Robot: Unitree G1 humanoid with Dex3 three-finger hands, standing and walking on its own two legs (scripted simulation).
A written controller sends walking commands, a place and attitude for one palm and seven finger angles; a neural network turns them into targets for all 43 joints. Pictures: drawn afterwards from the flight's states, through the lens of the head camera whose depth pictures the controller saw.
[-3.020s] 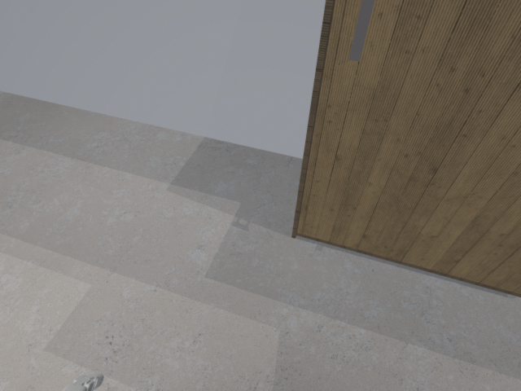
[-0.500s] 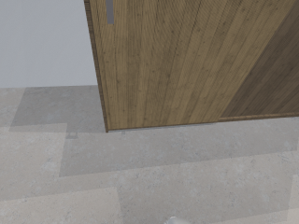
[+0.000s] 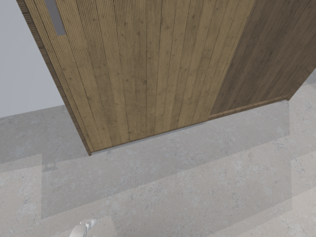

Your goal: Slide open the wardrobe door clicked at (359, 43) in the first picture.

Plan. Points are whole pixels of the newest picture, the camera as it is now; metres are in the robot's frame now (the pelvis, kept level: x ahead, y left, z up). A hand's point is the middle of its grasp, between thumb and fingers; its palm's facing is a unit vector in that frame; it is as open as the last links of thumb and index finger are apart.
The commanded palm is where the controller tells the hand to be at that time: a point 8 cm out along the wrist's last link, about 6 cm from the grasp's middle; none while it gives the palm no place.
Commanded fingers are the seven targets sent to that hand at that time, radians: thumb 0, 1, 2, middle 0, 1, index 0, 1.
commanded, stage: turn to face it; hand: left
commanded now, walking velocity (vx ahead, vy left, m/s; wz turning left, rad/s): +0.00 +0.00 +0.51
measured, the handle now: (51, 3) +0.74 +0.34 +0.23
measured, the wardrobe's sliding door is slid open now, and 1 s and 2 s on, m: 0.00 0.00 0.00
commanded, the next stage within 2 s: take the last steps up to it in 0.54 s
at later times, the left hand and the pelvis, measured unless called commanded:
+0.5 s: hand out of the picture +0.04 +0.20 -0.15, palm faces +0.22 -0.94 -0.26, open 7.4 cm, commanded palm none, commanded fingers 0.00 0.90 0.90 -0.20 -0.30 -0.20 -0.30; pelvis -0.01 -0.02 +0.01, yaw +11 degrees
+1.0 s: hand out of the picture -0.15 +0.11 -0.17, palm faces +0.45 -0.88 -0.15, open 7.4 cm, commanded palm none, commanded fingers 0.00 0.90 0.90 -0.20 -0.30 -0.20 -0.30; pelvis +0.00 -0.01 +0.01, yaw +20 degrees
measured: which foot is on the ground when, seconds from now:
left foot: up 0.00-0.02, down 0.04-0.52, up 0.54-0.96, down 0.98-1.00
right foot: down 0.00-0.06, up 0.08-0.50, down 0.52-1.00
